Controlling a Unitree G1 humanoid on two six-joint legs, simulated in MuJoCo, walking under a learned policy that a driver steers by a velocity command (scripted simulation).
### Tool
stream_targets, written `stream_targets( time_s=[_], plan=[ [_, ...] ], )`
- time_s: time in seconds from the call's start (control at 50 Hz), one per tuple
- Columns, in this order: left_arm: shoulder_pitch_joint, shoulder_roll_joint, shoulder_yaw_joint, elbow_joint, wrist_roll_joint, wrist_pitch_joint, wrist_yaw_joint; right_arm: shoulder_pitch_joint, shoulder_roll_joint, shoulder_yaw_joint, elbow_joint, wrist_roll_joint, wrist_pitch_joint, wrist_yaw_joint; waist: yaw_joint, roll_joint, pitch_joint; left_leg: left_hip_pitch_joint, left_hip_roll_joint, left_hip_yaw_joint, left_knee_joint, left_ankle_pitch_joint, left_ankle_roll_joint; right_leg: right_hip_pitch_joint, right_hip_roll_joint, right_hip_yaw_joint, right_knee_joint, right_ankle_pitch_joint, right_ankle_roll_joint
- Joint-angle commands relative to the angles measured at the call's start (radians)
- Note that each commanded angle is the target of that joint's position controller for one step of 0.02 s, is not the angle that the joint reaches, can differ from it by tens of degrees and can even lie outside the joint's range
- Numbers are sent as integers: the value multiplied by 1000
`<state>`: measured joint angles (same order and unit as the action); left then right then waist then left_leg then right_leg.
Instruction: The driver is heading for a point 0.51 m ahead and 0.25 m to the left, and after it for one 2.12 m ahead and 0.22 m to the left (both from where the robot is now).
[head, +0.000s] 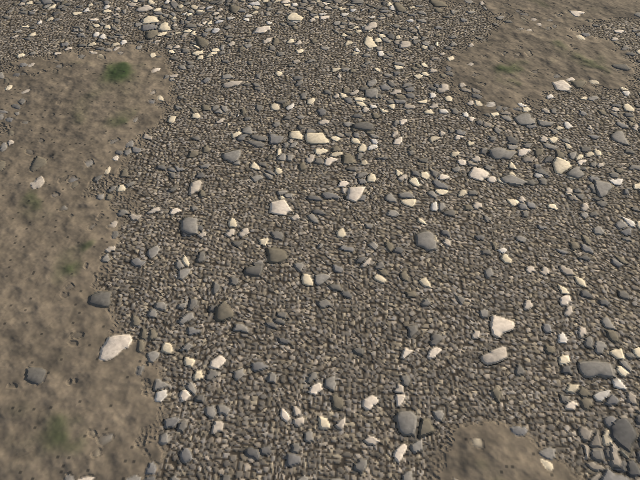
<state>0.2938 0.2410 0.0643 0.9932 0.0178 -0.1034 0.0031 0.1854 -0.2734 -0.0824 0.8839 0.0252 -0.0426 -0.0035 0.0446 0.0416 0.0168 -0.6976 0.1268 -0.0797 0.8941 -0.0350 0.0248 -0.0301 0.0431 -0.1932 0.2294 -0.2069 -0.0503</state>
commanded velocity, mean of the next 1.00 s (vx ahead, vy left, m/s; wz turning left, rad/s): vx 0.40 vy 0.00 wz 0.49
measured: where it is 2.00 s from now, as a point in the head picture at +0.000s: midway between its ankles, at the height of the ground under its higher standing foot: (296, 464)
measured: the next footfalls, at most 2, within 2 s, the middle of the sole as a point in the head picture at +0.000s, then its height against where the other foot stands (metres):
left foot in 0.22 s outside the picture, level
right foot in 0.72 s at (333, 425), level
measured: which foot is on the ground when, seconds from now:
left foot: up 0.00-0.20, down 0.22-0.72, up 0.74-1.00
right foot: down 0.00-0.24, up 0.26-0.70, down 0.72-1.00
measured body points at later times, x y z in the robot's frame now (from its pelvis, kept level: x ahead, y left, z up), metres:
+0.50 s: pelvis +0.28 +0.08 +0.00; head +0.31 +0.10 +0.45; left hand +0.39 +0.39 -0.10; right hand +0.42 -0.17 -0.11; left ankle +0.25 +0.14 -0.75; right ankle +0.46 -0.09 -0.67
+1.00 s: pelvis +0.49 +0.09 -0.01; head +0.53 +0.11 +0.44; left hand +0.46 +0.37 -0.13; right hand +0.76 -0.07 -0.11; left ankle +0.45 +0.24 -0.72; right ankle +0.59 +0.02 -0.75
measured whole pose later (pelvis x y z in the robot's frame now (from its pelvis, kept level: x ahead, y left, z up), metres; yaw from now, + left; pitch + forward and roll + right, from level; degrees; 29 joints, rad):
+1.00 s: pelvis +0.49 +0.09 -0.01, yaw +29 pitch +1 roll -1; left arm 0.16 0.25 0.04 0.85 0.01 -0.05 -0.02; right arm 0.17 -0.28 -0.06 0.68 0.00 0.02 -0.04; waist 0.04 0.02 0.06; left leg -0.43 0.03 -0.07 0.71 -0.32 -0.05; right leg -0.31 0.02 -0.03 0.42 -0.13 -0.03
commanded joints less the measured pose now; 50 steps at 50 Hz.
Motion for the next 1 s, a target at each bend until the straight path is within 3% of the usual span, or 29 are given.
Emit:
stream_targets(
  time_s=[0.02, 0.1, 0.14, 0.18, 0.2, 0.22, 0.24, 0.26, 0.28, 0.3, 0.32, 0.34, 0.36, 0.44, 0.54, 0.6, 0.62, 0.68, 0.7, 0.72, 0.74, 0.76, 0.78, 0.8, 0.84, 0.88, 0.92, 0.96, 1.0],
  plan=[
    [-52, 158, 29, -67, -7, -9, 17, -72, -15, 6, -77, -7, -10, 19, -4, -74, 62, 25, 4, 51, -134, 113, 0, -64, -279, 56, -134, 275, -109],
    [25, 179, 38, -45, -23, 21, 21, -180, -9, 15, -146, -4, -9, 46, 30, -63, 94, -39, -15, 104, -235, 43, 27, 104, -329, 14, -69, 375, -102],
    [13, 197, 45, -51, -30, 38, 23, -182, -26, 9, -173, -1, -6, 60, 5, -84, 78, 6, -49, 144, -259, -43, 55, 154, -345, -13, 8, 573, -84],
    [-16, 227, 54, -68, -35, 52, 30, -103, -69, -13, -176, 0, 0, 66, -57, -128, 3, 156, -120, 202, -248, -144, 95, 169, -343, -38, 173, 897, -62],
    [-34, 237, 56, -76, -37, 60, 32, 10, -109, -35, -155, 4, 2, 64, -124, -130, -59, 306, -162, 217, -273, -153, 123, 138, -325, -50, 336, 968, -45],
    [-48, 230, 51, -86, -38, 61, 33, 173, -172, -70, -115, 5, 4, 49, -209, -93, -143, 568, -187, 180, -350, -93, 164, 7, -281, -64, 574, 847, -6],
    [-13, 139, 25, -121, -8, 48, 28, 257, -274, -98, -94, 4, 13, 25, -185, 108, -218, 866, 24, -181, -379, -121, 253, -332, -184, -62, 919, 246, 46],
    [22, 64, -5, -166, -14, 4, 11, 217, -306, -91, -129, -5, -4, 32, -107, 211, -350, 1078, 216, -752, -559, -254, 437, -640, 18, 162, 1178, -397, 76],
    [-102, 151, 15, -189, -53, -33, -5, 224, -214, -63, -132, -13, -16, 38, -165, 81, -311, 1070, 199, -689, -616, -252, 378, -756, -42, 294, 1205, -347, 47],
    [-145, 157, 16, -205, -70, -51, -11, 182, -169, -52, -133, -12, -27, 37, -146, 48, -190, 950, 163, -526, -611, -187, 335, -785, -87, 282, 1143, -258, 20],
    [-141, 148, 17, -189, -51, -56, -3, 107, -143, -44, -147, -9, -33, 37, -94, -44, -118, 797, 114, -407, -613, -93, 297, -728, -132, 279, 1045, -186, 18],
    [-131, 164, 29, -178, -30, -47, 3, 51, -109, -32, -163, -12, -35, 34, -60, -42, -83, 684, 79, -325, -626, 4, 274, -658, -160, 278, 961, -144, 26],
    [-113, 168, 34, -177, -24, -31, 1, 29, -100, -26, -178, -20, -35, 29, -35, -25, -76, 612, 60, -295, -647, 51, 269, -597, -173, 282, 928, -116, 37],
    [-180, 123, 27, -215, -2, 3, 8, 76, -155, -39, -174, -12, -39, 3, -35, -19, -37, 501, 18, -205, -683, 162, 269, -589, -150, 248, 720, 15, 103],
    [-351, 92, 9, -273, -16, -6, -5, 138, -161, -40, -161, -6, -25, -13, -104, 41, -5, 451, -43, -166, -667, -2, 194, -509, -75, 234, 364, 295, 112],
    [-396, 118, 13, -302, -26, -17, -16, 176, -155, -40, -144, 0, -19, -14, -119, 55, -3, 508, -12, -233, -613, -46, 183, -487, -58, 258, 287, 297, 97],
    [-394, 133, 17, -307, -22, -22, -20, 178, -152, -39, -143, -1, -13, -18, -113, 59, 0, 542, -9, -256, -568, -3, 174, -484, -49, 265, 255, 271, 88],
    [-295, 171, 34, -289, -10, -41, -23, 148, -147, -40, -164, -6, 9, -32, -56, 101, -50, 604, -30, -306, -393, 185, 123, -360, -20, 245, 191, 214, 43],
    [-210, 195, 43, -274, 4, -47, -19, 121, -122, -31, -186, -7, 10, -32, -9, 89, -114, 567, -88, -276, -267, 221, 82, -205, -60, 254, 163, 324, 9],
    [-73, 261, 56, -266, 26, -46, -12, 110, -72, -12, -225, -24, 8, -33, 40, -30, -269, 420, -157, -199, 9, 0, 30, 79, -251, 407, 239, 601, -57],
    [-25, 297, 61, -246, 31, -24, -14, 325, -24, 3, -234, -6, 4, -30, -51, -362, -430, 119, -284, -110, 302, -703, -29, 385, -516, 795, 235, 750, -258],
    [-50, 220, 47, -265, -4, -7, -16, 368, -146, -16, -196, 2, 11, -28, -45, -278, -426, 51, -187, -136, 441, -659, -53, 340, -524, 851, 217, 564, -264],
    [-100, 149, 27, -291, -10, 8, -9, 250, -195, -32, -207, 4, 26, -29, -12, -192, -283, -1, -157, -95, 472, -587, -74, 223, -458, 667, 203, 510, -216],
    [-152, 129, 17, -295, -5, 23, -4, 181, -197, -37, -220, -2, 40, -34, -19, -123, -202, 8, -123, -55, 443, -529, -88, 95, -400, 542, 179, 493, -182],
    [-185, 127, 8, -275, 8, 37, -6, 145, -142, -30, -236, -9, 63, -39, -52, -135, -107, 105, -94, -35, 344, -483, -87, -124, -312, 429, 121, 503, -173],
    [-208, 122, 4, -253, 13, 32, -14, 173, -57, -3, -236, -14, 67, -39, -83, -161, -110, 225, -98, -6, 167, -455, -83, -213, -273, 356, 82, 573, -187],
    [-244, 117, 0, -239, 3, 28, -22, 165, -25, 14, -229, -34, 60, -39, -94, -165, -152, 359, -85, 16, -47, -360, -80, -243, -253, 310, 84, 659, -190],
    [-230, 150, 8, -222, -15, 36, -27, 129, -46, 12, -227, -35, 58, -35, -78, -181, -174, 425, -102, 34, -183, -256, -80, -216, -248, 318, 93, 606, -185],
    [-224, 184, 14, -215, -28, 51, -29, 104, -76, 5, -226, -31, 63, -32, -79, -167, -154, 491, -126, 52, -314, -169, -67, -231, -240, 347, 99, 383, -166]
  ],
)
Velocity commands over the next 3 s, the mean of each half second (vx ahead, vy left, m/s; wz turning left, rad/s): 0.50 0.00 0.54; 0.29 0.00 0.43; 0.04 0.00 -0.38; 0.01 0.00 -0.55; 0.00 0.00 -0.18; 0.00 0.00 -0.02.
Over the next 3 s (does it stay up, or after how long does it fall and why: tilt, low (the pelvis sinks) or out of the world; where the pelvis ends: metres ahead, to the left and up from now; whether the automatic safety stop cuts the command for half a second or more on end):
stays up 0.54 0.07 -0.01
